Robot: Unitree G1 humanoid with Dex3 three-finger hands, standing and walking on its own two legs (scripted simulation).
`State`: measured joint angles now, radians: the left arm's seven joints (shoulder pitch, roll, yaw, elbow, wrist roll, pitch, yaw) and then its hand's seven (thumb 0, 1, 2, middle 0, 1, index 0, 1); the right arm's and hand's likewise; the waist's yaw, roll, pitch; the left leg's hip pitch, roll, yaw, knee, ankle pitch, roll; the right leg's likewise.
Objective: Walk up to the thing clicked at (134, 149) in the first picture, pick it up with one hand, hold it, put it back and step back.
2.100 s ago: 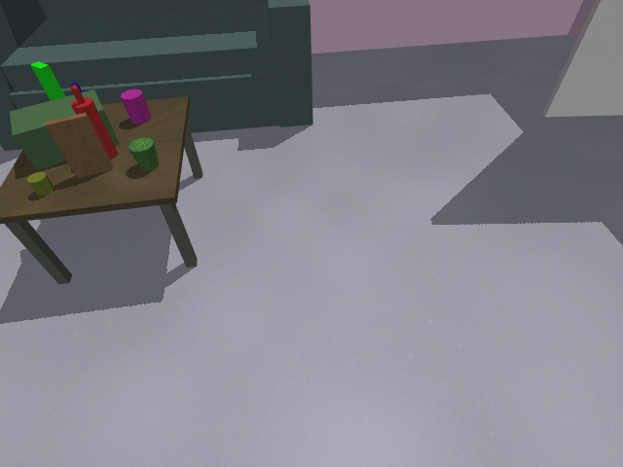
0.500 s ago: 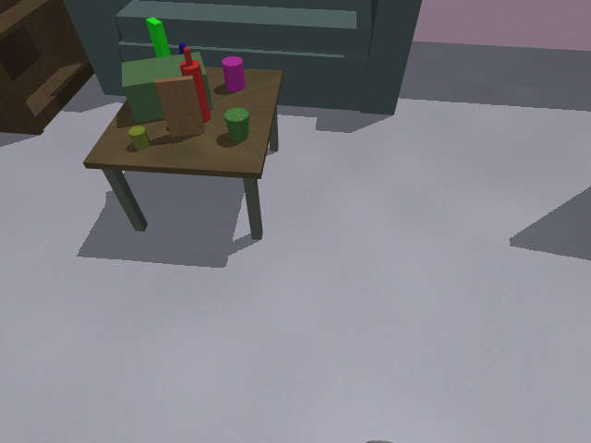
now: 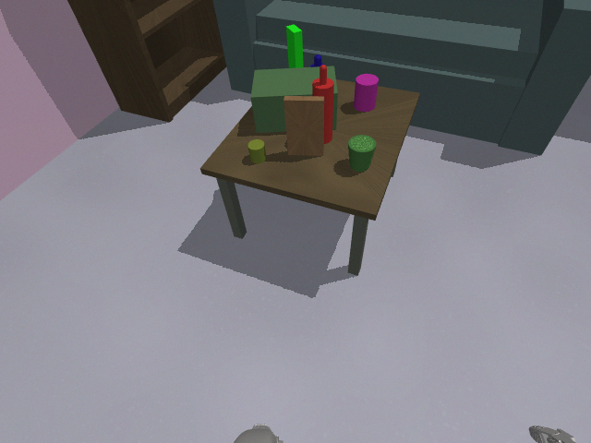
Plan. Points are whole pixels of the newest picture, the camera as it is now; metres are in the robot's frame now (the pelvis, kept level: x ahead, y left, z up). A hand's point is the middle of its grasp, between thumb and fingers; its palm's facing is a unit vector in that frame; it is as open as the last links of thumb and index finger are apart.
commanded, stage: walk up
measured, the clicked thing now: (360, 154) +0.99 -0.11 -0.31
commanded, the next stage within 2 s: none
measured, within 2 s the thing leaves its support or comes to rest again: neither
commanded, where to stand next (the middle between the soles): +0.35 +0.09 m, yaw +1 degrees
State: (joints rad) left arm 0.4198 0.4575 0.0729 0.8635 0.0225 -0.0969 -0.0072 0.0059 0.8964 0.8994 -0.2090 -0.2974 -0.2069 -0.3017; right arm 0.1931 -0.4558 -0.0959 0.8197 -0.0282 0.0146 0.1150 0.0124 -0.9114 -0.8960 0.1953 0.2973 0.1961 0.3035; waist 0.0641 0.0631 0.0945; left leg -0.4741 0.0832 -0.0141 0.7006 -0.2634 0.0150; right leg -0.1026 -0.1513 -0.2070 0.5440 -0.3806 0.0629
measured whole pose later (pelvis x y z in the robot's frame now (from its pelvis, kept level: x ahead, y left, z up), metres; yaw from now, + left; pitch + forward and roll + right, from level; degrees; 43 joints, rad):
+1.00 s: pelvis +0.28 +0.14 -0.01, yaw +1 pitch -2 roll -1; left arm 0.25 0.43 0.03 0.93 0.00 0.01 -0.01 0.01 0.90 0.90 -0.20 -0.30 -0.20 -0.30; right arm 0.19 -0.37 -0.02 0.87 -0.02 -0.06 0.01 0.01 -0.91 -0.90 0.20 0.30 0.20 0.30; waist 0.01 -0.04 0.10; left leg -0.40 0.06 0.07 0.73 -0.30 0.02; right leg -0.38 -0.05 0.00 0.85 -0.50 -0.03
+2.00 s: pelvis +0.31 +0.12 +0.01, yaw -2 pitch -2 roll +0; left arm 0.09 0.37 0.03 1.06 0.00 0.04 -0.04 0.01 0.90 0.90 -0.20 -0.30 -0.20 -0.30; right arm 0.11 -0.37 0.00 1.11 -0.01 -0.05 -0.02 0.01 -0.91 -0.90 0.20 0.30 0.20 0.30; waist -0.01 -0.02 0.06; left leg -0.21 0.07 0.10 0.45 -0.20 -0.02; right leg -0.18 -0.01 -0.01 0.46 -0.25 0.00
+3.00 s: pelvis +0.32 +0.14 +0.02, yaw -2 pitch -1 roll +0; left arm 0.07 0.35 0.01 1.15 0.00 -0.01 0.00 0.01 0.90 0.90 -0.20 -0.30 -0.20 -0.30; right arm 0.07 -0.34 0.00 1.16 -0.01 -0.02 0.01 0.01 -0.91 -0.90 0.20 0.30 0.20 0.30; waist -0.01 0.00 0.06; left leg -0.13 0.03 0.10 0.31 -0.16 0.00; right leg -0.08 -0.04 -0.01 0.29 -0.18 0.03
